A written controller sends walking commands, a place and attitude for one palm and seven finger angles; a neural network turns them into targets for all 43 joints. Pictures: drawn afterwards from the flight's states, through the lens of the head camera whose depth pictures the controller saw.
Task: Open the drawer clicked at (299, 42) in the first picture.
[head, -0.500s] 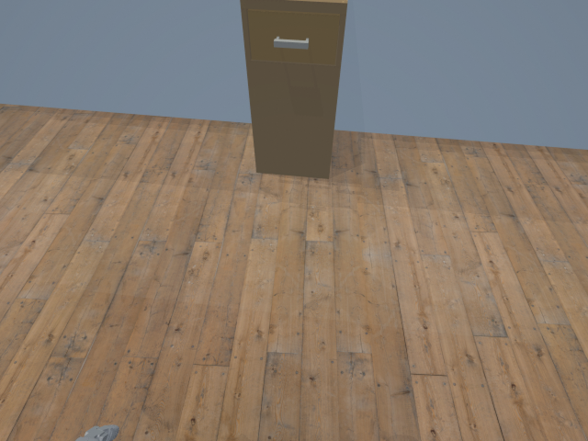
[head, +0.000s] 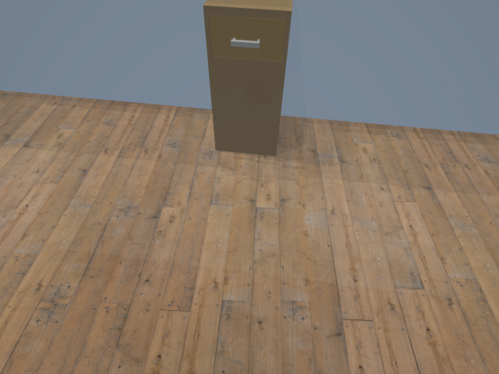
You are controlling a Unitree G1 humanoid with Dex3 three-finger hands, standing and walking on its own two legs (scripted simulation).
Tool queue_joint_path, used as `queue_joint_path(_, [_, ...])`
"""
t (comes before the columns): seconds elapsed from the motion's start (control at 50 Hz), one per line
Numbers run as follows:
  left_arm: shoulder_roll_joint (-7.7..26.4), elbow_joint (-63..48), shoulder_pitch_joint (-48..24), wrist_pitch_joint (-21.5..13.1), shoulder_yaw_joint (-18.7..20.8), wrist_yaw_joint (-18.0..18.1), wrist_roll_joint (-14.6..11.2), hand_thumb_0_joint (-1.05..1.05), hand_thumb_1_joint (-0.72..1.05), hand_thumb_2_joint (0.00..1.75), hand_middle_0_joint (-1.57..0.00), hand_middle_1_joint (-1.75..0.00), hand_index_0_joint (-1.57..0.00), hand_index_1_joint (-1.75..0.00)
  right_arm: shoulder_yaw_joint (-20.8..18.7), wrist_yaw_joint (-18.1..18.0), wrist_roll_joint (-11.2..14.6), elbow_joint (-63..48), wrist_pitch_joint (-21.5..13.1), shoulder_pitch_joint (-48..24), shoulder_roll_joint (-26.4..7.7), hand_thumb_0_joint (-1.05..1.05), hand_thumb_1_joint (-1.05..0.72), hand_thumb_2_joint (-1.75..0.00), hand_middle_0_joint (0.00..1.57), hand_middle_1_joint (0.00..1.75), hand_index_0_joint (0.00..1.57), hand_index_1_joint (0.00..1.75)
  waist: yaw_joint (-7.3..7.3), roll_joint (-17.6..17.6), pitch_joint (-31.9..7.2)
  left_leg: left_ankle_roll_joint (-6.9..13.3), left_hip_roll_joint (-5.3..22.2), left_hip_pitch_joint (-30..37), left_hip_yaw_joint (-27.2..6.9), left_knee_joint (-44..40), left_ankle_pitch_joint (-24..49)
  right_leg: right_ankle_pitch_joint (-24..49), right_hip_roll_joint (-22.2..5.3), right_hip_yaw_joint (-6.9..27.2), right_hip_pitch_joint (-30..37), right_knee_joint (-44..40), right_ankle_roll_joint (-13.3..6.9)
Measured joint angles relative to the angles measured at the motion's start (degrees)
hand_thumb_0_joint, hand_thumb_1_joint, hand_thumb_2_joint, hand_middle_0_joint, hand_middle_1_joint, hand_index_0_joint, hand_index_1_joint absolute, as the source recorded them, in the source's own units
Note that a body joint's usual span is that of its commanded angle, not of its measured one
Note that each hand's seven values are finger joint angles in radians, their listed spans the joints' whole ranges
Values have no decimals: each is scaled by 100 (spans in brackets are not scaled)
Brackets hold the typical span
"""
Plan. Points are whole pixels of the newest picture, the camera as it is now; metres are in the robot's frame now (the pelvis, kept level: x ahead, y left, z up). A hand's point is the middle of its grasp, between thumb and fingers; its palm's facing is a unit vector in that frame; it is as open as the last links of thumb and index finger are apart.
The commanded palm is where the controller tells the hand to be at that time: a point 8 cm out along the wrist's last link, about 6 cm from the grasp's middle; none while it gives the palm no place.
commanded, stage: stand and wait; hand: left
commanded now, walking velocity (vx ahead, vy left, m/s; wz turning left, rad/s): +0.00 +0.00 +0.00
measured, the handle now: (245, 42) +1.46 +0.11 -0.08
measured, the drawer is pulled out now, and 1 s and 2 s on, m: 0.00 0.00 0.00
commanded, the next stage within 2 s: look at it before walking up in 0.34 s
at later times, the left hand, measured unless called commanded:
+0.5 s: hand out of the picture +0.06 +0.24 -0.15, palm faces -0.03 -0.94 -0.33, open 7.4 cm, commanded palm none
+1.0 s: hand out of the picture +0.06 +0.25 -0.15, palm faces -0.02 -0.94 -0.33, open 7.4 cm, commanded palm none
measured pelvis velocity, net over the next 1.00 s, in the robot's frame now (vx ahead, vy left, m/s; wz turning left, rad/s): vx -0.01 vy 0.00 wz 0.00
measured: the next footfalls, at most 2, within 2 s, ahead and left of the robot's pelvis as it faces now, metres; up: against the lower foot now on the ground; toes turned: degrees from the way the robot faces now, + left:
right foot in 1.74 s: +0.33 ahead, -0.14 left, +0.00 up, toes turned -13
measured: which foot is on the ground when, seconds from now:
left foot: down 0.00-1.00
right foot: down 0.00-1.00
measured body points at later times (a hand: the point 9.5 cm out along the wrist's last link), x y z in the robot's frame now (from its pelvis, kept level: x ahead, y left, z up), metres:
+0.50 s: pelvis -0.01 +0.00 +0.00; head -0.01 +0.00 +0.45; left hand +0.06 +0.29 -0.13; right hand +0.06 -0.29 -0.13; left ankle -0.01 +0.13 -0.74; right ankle -0.01 -0.12 -0.74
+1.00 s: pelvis -0.01 +0.00 +0.00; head -0.01 +0.00 +0.45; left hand +0.06 +0.30 -0.13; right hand +0.07 -0.29 -0.13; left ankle -0.01 +0.13 -0.74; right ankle -0.01 -0.12 -0.74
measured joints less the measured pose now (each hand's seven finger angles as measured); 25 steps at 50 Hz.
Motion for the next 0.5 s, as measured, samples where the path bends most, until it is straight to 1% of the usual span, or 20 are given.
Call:
queue_joint_path(0.18, [42, 159, 23, -4, -2, -11, -5, 1, 90, 89, -21, -30, -20, -30, 11, 14, 13, 216, 5, 131, -39, 1, -91, -89, 20, 30, 20, 30, -23, 10, 47, -15, 26, -11, 12, -105, 116, 130, 25, 12, -13, -119, -12])
queue_joint_path(0.5, [-5, 160, -99, -28, -15, -15, 11, 1, 90, 89, -21, -30, -20, -30, 30, 37, 17, 275, -37, 95, 38, 1, -91, -89, 21, 30, 20, 30, -37, 5, -1, -7, 15, -18, 31, -207, 226, 230, 14, 31, -37, -193, 1])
